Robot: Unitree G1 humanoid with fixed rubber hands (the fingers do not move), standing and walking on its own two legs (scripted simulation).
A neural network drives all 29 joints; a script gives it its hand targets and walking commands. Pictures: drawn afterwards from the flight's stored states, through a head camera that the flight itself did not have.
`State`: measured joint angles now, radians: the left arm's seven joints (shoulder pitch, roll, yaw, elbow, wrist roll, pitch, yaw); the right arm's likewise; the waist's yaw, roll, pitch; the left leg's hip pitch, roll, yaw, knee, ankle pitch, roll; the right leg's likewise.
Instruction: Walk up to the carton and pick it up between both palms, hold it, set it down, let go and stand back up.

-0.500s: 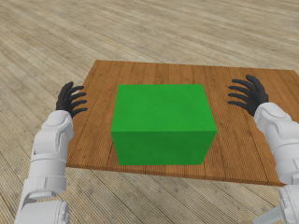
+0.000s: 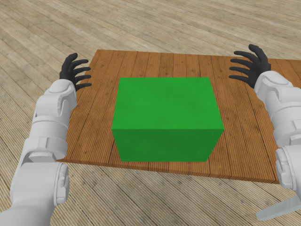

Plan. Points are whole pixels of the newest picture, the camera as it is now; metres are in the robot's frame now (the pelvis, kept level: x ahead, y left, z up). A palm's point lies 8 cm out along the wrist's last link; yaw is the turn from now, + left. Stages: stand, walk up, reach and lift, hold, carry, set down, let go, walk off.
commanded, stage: reach and lift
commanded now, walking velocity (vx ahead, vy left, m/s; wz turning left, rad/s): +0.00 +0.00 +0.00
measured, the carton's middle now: (164, 120) +0.41 -0.01 +0.03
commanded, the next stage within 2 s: none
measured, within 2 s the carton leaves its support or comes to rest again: neither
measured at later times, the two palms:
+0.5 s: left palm (81, 105) +0.42 +0.22 +0.09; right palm (236, 98) +0.44 -0.21 +0.10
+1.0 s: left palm (91, 114) +0.42 +0.21 +0.05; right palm (222, 103) +0.45 -0.19 +0.06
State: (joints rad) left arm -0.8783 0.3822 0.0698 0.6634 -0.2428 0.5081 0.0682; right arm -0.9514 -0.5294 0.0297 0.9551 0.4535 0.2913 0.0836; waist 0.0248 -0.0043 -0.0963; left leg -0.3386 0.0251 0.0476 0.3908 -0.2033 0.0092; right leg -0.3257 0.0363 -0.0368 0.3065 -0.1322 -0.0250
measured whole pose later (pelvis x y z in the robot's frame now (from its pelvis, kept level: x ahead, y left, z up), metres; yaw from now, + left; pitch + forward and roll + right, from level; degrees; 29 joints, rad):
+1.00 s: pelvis -0.02 -0.03 -0.03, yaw +2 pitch +25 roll +0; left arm -1.02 0.29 -0.11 1.40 -0.34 -0.28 0.05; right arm -1.02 -0.31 0.16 1.37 0.47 -0.21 0.01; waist 0.03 -0.05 -0.30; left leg -0.81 0.04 0.01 0.59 -0.22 -0.03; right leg -0.81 0.04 -0.08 0.56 -0.19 -0.06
